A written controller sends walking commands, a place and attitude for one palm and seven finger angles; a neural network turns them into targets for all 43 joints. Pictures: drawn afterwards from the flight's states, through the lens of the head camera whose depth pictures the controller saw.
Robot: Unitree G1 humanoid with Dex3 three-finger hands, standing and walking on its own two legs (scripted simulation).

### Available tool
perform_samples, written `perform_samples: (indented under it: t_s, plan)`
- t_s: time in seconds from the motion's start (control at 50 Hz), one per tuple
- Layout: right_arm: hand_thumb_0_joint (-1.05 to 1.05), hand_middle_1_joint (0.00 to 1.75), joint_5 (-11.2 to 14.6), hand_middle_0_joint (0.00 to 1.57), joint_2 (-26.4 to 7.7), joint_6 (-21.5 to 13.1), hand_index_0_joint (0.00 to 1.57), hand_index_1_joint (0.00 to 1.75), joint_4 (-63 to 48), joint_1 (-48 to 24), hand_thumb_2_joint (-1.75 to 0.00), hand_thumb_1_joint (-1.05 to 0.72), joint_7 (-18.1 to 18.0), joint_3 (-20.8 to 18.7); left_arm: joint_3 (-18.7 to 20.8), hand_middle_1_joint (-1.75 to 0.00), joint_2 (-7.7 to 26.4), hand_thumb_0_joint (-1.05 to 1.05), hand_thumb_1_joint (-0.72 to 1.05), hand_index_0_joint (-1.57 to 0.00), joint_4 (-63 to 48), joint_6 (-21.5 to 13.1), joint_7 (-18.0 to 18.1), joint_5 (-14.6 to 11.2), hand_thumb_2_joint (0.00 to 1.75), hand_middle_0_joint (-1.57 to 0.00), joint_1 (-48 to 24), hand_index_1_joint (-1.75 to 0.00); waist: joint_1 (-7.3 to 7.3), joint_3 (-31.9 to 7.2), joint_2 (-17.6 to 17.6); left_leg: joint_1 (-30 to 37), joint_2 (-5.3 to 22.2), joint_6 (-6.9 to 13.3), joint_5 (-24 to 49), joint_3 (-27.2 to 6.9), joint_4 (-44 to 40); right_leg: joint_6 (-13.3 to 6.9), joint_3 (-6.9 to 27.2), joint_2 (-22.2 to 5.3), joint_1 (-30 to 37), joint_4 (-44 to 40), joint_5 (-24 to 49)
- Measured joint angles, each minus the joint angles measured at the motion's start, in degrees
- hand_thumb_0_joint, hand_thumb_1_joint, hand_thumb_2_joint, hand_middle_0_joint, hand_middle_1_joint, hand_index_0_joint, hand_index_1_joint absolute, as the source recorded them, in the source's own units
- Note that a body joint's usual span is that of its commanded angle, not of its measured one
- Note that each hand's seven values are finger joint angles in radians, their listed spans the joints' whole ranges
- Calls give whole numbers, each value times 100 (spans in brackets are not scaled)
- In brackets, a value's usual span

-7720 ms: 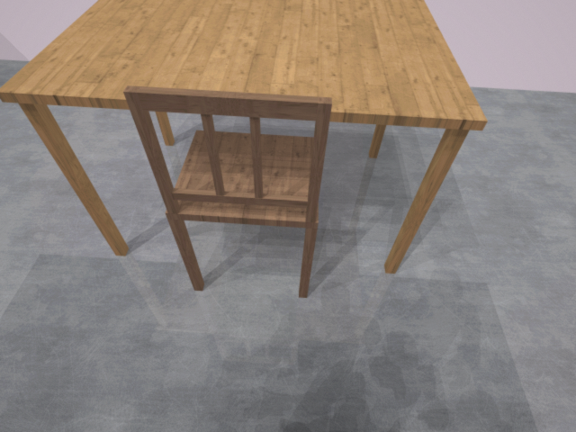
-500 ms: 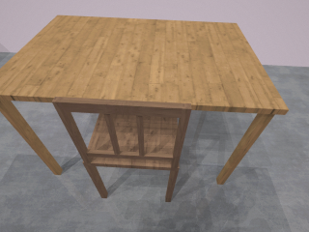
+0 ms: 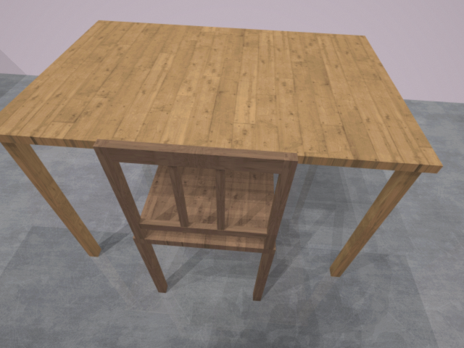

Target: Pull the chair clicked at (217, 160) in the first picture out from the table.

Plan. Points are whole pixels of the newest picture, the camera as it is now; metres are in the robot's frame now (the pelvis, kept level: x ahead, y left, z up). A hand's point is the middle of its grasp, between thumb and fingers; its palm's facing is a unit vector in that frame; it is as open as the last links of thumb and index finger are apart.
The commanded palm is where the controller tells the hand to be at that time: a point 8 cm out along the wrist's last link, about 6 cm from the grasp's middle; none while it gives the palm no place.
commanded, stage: raise the hand toward the chair's back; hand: left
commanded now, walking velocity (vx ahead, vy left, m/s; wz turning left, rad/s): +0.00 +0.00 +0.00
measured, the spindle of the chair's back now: (179, 197) +0.47 +0.17 -0.09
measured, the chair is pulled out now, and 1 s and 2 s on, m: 0.00 0.00 0.00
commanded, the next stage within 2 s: none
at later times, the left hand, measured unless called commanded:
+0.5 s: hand out of the picture +0.13 +0.18 -0.06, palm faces +0.15 -0.99 -0.07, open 10.6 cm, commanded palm +0.14 +0.23 -0.06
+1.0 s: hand (142, 313) +0.19 +0.18 -0.07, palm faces -0.05 -1.00 -0.05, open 14.9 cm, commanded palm +0.17 +0.24 -0.04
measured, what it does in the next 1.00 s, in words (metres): lowers itself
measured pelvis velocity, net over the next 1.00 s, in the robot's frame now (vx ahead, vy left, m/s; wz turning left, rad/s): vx -0.01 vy -0.02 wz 0.06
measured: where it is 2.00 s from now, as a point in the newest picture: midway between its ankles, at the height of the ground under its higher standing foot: outside the picture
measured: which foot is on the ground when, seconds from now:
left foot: down 0.00-1.00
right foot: down 0.00-1.00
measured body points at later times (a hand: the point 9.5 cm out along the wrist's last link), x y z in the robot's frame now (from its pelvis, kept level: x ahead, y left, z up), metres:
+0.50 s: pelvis -0.02 -0.04 -0.11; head +0.05 -0.01 +0.34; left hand +0.12 +0.24 -0.05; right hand +0.24 -0.26 -0.14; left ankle +0.00 +0.08 -0.74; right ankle +0.03 -0.14 -0.74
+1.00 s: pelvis -0.01 -0.02 -0.10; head +0.08 -0.01 +0.34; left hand +0.19 +0.23 -0.06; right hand +0.18 -0.27 -0.17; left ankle +0.00 +0.08 -0.74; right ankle +0.03 -0.14 -0.74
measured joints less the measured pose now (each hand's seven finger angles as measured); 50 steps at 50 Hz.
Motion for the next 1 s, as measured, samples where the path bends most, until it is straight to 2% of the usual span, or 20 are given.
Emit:
perform_samples:
  t_s: [0.06, 0.12, 0.16, 0.22, 0.26, 0.28, 0.34, 0.4, 0.48, 0.52, 0.56, 0.6, 0.66, 0.7, 0.74, 0.78, 0.82, 0.86, 0.92, 1.0]
  plan:
    - [1, 30, 125, 20, -141, -598, 20, 30, -483, 138, -90, -92, -81, 11, 13, -29, 36, 2, 88, -20, -1685, -328, 229, -348, 88, -20, 39, -30, -103, -228, 27, -262, -65, 0, -73, -124, 270, -32, -102, -80, -216, 311, -179]
    - [1, 30, 31, 20, -339, -931, 20, 30, -1027, -78, -90, -92, -59, -31, 151, -29, -14, 2, 84, -19, -2325, -1072, -7, -458, 87, -19, -535, -29, -299, -427, 144, -827, -37, -16, -239, -247, 821, -6, -195, -65, -657, 693, -315]
    - [1, 30, -52, 20, -384, -1048, 20, 30, -1402, -289, -90, -91, 35, -107, 356, -28, -11, 1, 81, -19, -2321, -1821, -395, -544, 85, -19, -969, -28, -354, -647, 81, -1427, 3, -56, -400, -236, 1314, -52, -148, -26, -1271, 1194, -506]
    - [1, 30, -125, 20, -384, -1114, 20, 30, -1973, -595, -90, -91, 262, -257, 688, -27, 41, 1, 75, -18, -2204, -2946, -1319, -733, 83, -18, -1208, -28, -359, -847, -150, -2279, 119, -112, -731, -177, 2159, -99, -67, 62, -2161, 2015, -717]
    - [1, 30, -111, 20, -430, -1098, 20, 30, -2343, -748, -90, -91, 376, -344, 834, -26, 133, 1, 70, -18, -2078, -3401, -1938, -790, 81, -18, -1076, -27, -352, -899, -253, -2747, 197, -159, -957, -201, 2692, -124, -85, 116, -2621, 2514, -936]
    - [1, 30, -87, 20, -462, -1073, 20, 30, -2514, -802, -90, -91, 406, -385, 878, -26, 187, 0, 68, -18, -2037, -3455, -2181, -813, 80, -18, -937, -27, -331, -921, -296, -2957, 224, -179, -1066, -219, 2929, -135, -100, 132, -2827, 2741, -1037]
    - [1, 30, -28, 20, -574, -975, 20, 30, -2925, -903, -90, -91, 398, -484, 978, -25, 300, 1, 61, -17, -2100, -3188, -2588, -961, 77, -18, -340, -26, -215, -938, -356, -3477, 273, -236, -1299, -336, 3527, -209, -198, 166, -3302, 3297, -1311]
    - [1, 30, -53, 20, -637, -993, 20, 30, -3087, -932, -90, -91, 304, -532, 1098, -24, 325, 1, 54, -17, -2545, -3043, -2499, -1110, 74, -17, 276, -25, -33, -946, -307, -3897, 313, -290, -1559, -525, 4000, -266, -378, 190, -3610, 3642, -1514]
    - [1, 30, -132, 19, -612, -1086, 20, 30, -2875, -1028, -90, -91, 190, -425, 1175, -23, 359, 2, 44, -16, -3506, -3523, -2236, -1231, 70, -16, 560, -23, 210, -965, -125, -4350, 346, -335, -1763, -800, 4497, -327, -641, 215, -3895, 3959, -1701]
    - [1, 30, -130, 19, -573, -1124, 20, 30, -2708, -1123, -90, -91, 167, -295, 1111, -22, 361, 2, 40, -15, -3782, -3729, -2336, -1270, 69, -15, 302, -22, 261, -952, 35, -4542, 345, -347, -1823, -908, 4690, -338, -743, 214, -4017, 4078, -1753]
    - [1, 30, -95, 20, -474, -1115, 20, 30, -2577, -1205, -90, -91, 153, -157, 1021, -21, 404, 1, 35, -14, -3851, -3692, -2562, -1253, 67, -14, -106, -22, 249, -949, 167, -4702, 345, -352, -1851, -947, 4813, -341, -778, 213, -4154, 4170, -1775]
    - [1, 30, -26, 20, -315, -1028, 20, 30, -2509, -1234, -90, -90, 140, -48, 958, -20, 479, 1, 30, -14, -3723, -3329, -2843, -1226, 65, -14, -505, -21, 184, -943, 249, -4785, 357, -354, -1849, -911, 4832, -335, -742, 220, -4261, 4203, -1763]
    - [1, 30, 79, 20, -79, -778, 20, 30, -2539, -1125, -90, -90, 108, 32, 968, -19, 571, 1, 23, -13, -3463, -2343, -3096, -1259, 62, -13, -785, -20, 9, -898, 299, -4688, 366, -338, -1790, -775, 4647, -303, -610, 229, -4247, 4089, -1696]
    - [1, 30, 107, 20, 21, -649, 20, 30, -2585, -959, -90, -90, 79, 16, 1054, -19, 558, 1, 19, -13, -3466, -1823, -3012, -1340, 60, -13, -690, -19, -98, -885, 297, -4526, 371, -308, -1733, -677, 4434, -271, -517, 239, -4141, 3924, -1634]
    - [1, 30, 99, 20, 61, -604, 20, 30, -2606, -749, -90, -90, 62, -59, 1175, -18, 494, 1, 14, -13, -3633, -1654, -2745, -1409, 58, -13, -428, -18, -149, -921, 276, -4365, 381, -284, -1685, -603, 4228, -249, -447, 256, -4018, 3745, -1574]
    - [1, 30, 71, 20, 40, -624, 20, 30, -2579, -551, -90, -90, 62, -164, 1275, -17, 413, 1, 10, -12, -3844, -1832, -2424, -1428, 56, -13, -141, -18, -147, -976, 242, -4242, 374, -271, -1653, -562, 4073, -234, -408, 255, -3912, 3606, -1538]
    - [1, 30, 31, 20, -48, -655, 20, 30, -2522, -422, -90, -90, 71, -250, 1339, -16, 362, 1, 5, -12, -3980, -2186, -2170, -1365, 54, -12, 45, -17, -122, -1023, 214, -4201, 352, -258, -1641, -561, 4012, -220, -407, 236, -3863, 3547, -1534]
    - [1, 30, 0, 20, -194, -690, 20, 30, -2472, -373, -90, -90, 86, -294, 1351, -16, 357, 1, 0, -11, -3969, -2547, -2061, -1274, 52, -12, 89, -16, -111, -1061, 217, -4261, 316, -243, -1654, -598, 4057, -206, -442, 200, -3891, 3577, -1561]
    - [1, 30, 16, 20, -417, -736, 20, 30, -2449, -446, -90, -90, 80, -304, 1247, -15, 397, 0, -7, -10, -3723, -2830, -2205, -1207, 49, -10, -46, -15, -117, -1054, 230, -4426, 281, -214, -1703, -640, 4227, -186, -482, 161, -4016, 3713, -1615]
    - [1, 30, 65, 20, -537, -796, 20, 30, -2537, -617, -90, -90, 23, -298, 1030, -13, 517, 0, -16, -9, -3502, -2645, -2537, -1149, 45, -9, -278, -14, -154, -986, 189, -4521, 288, -180, -1742, -633, 4348, -164, -472, 166, -4102, 3799, -1625]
